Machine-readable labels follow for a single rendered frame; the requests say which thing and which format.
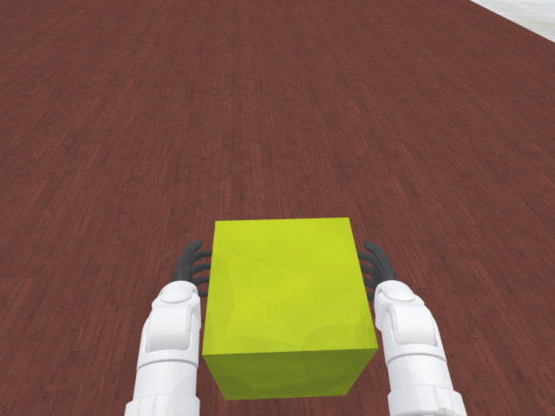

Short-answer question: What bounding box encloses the left robot hand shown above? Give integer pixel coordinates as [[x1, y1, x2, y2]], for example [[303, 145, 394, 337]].
[[170, 240, 212, 298]]

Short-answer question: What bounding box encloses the right robot hand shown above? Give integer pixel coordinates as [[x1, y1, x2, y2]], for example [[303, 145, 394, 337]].
[[356, 241, 398, 302]]

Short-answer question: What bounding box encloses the robot right forearm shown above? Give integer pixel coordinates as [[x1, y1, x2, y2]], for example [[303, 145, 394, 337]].
[[374, 280, 467, 416]]

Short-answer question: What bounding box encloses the carton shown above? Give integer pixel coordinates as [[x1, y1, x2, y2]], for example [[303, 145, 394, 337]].
[[202, 218, 378, 400]]

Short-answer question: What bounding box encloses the robot left forearm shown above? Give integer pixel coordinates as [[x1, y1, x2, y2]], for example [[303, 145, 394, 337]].
[[124, 281, 201, 416]]

